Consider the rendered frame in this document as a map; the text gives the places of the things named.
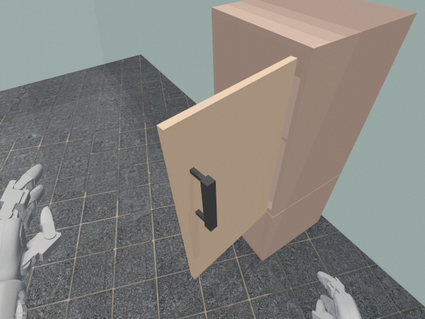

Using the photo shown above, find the handle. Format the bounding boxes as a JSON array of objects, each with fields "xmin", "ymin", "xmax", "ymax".
[{"xmin": 190, "ymin": 167, "xmax": 217, "ymax": 232}]

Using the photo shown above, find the right robot hand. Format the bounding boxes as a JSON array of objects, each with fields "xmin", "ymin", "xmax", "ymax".
[{"xmin": 312, "ymin": 271, "xmax": 362, "ymax": 319}]

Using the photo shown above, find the left robot hand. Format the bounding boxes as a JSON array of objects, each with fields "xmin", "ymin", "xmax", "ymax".
[{"xmin": 0, "ymin": 164, "xmax": 61, "ymax": 281}]

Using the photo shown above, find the robot left forearm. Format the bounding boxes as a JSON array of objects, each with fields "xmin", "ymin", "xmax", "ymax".
[{"xmin": 0, "ymin": 280, "xmax": 29, "ymax": 319}]

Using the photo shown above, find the cupboard door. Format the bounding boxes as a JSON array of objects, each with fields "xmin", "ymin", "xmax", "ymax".
[{"xmin": 157, "ymin": 56, "xmax": 298, "ymax": 279}]

